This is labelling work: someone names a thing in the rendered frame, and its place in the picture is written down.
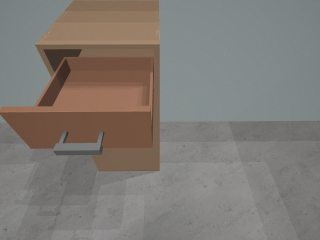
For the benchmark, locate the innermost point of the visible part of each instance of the cabinet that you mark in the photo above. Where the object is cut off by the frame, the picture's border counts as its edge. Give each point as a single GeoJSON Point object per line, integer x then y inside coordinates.
{"type": "Point", "coordinates": [110, 28]}

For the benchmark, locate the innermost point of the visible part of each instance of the drawer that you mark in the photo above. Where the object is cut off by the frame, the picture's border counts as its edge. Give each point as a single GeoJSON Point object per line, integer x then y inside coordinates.
{"type": "Point", "coordinates": [87, 95]}

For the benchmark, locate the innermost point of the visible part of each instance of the handle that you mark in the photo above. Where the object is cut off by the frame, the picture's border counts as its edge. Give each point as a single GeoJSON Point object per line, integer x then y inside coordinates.
{"type": "Point", "coordinates": [64, 149]}

